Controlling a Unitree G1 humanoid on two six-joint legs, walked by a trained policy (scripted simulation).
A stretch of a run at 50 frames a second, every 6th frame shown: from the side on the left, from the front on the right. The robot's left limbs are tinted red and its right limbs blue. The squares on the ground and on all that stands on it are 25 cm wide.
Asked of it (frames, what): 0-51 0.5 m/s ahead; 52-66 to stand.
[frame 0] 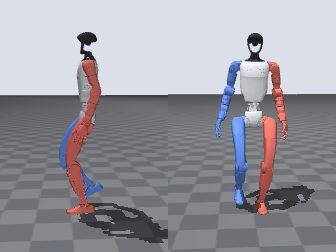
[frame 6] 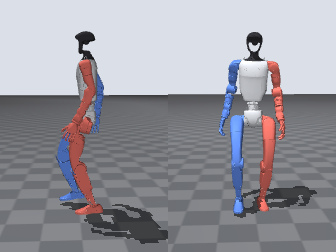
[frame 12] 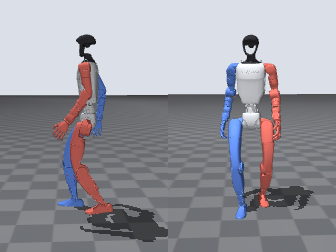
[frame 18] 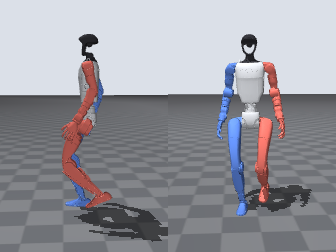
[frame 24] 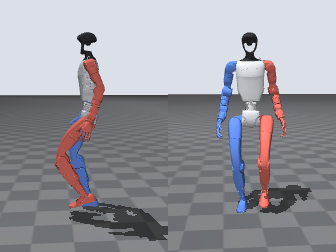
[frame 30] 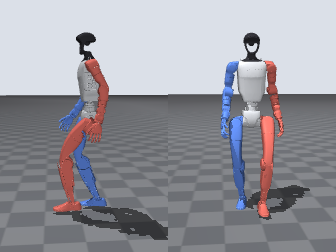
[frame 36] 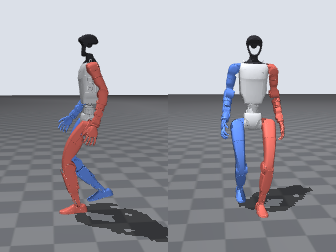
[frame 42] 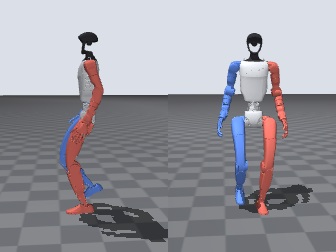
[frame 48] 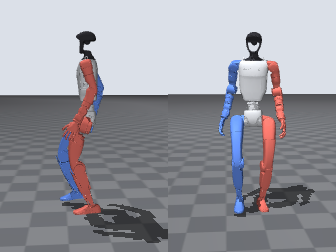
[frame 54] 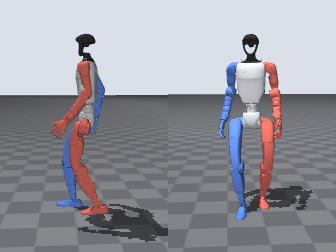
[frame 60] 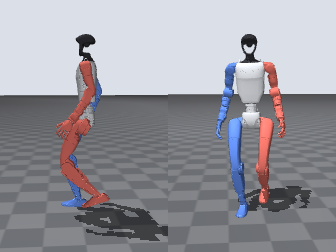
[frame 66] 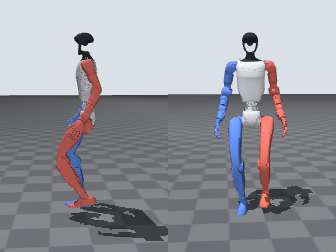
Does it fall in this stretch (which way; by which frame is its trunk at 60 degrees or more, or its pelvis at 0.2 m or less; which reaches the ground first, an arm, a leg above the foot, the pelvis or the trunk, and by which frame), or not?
no
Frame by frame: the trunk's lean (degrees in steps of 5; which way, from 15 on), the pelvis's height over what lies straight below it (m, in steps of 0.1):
0: 0, 0.8
6: 5, 0.8
12: 5, 0.7
18: 0, 0.8
24: 0, 0.8
30: 5, 0.8
36: 0, 0.7
42: 0, 0.8
48: 0, 0.8
54: 0, 0.8
60: 0, 0.8
66: 5, 0.8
